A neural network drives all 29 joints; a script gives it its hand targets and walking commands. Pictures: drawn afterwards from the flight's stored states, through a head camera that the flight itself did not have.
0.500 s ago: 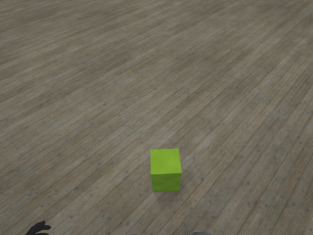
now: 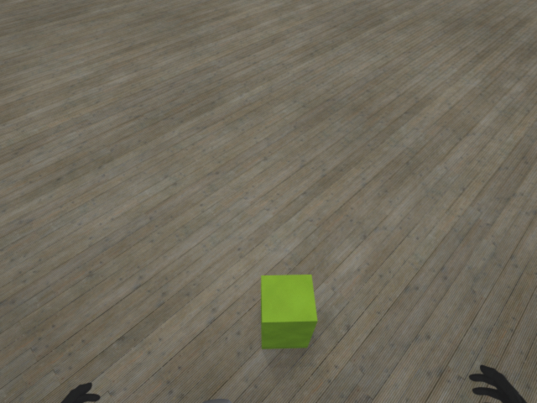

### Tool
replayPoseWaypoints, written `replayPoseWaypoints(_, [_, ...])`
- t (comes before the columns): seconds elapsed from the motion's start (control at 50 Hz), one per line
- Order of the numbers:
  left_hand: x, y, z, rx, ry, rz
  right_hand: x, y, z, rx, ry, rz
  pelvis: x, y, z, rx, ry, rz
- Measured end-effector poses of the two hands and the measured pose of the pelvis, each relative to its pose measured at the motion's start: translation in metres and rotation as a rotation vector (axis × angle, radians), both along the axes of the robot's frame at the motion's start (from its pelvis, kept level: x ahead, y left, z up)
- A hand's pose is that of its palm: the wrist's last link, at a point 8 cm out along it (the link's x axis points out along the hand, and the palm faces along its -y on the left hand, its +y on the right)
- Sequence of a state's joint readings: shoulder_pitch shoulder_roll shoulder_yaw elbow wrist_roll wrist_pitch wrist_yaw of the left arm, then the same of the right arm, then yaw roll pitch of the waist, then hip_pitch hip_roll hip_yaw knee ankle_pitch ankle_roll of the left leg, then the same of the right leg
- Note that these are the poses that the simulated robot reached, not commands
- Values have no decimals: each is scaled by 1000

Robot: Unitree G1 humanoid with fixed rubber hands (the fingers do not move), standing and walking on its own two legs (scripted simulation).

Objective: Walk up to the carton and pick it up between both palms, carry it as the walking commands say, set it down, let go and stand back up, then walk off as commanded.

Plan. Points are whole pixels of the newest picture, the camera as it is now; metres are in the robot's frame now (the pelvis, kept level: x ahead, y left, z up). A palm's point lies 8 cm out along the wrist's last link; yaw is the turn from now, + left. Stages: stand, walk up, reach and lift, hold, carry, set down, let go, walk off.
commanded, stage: walk up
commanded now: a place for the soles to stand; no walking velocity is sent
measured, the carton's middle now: (285, 313) +0.48 -0.03 -0.62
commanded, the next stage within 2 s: reach and lift in 1.90 s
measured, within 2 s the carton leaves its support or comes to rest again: neither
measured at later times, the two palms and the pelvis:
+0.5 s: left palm (80, 387) +0.15 +0.30 -0.07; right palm out of the picture +0.09 -0.36 -0.07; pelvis +0.02 -0.02 +0.02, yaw -3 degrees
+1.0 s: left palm (107, 365) +0.18 +0.28 -0.10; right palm (508, 352) +0.23 -0.35 -0.07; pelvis +0.09 -0.04 +0.00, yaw -1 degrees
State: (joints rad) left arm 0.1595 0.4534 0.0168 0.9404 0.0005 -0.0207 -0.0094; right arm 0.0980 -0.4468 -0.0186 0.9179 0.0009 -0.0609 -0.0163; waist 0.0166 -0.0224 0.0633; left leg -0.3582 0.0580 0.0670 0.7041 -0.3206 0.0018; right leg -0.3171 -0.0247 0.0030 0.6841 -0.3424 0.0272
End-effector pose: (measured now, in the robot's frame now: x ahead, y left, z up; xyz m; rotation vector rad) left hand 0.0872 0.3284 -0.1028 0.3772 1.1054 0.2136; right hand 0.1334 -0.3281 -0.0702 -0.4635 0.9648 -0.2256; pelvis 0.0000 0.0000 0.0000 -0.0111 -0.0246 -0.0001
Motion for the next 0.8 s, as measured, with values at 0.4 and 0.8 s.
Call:
replayPoseWaypoints(0.4, [49,-29,29,-11,-12,-35,-26,-16,-4,67,97,-113,9,-15,22,19,-9,-28])
replayPoseWaypoints(0.8, [59,-27,25,44,31,12,17,-46,-6,16,141,-64,70,-37,14,14,-7,-20])
